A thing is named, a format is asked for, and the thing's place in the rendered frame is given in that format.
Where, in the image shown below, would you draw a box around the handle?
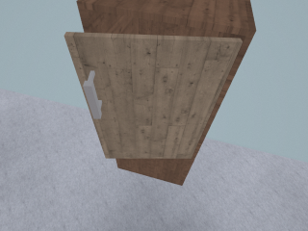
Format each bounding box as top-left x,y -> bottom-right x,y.
83,70 -> 102,119

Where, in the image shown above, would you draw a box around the cupboard door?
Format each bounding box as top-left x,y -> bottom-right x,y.
64,32 -> 243,159

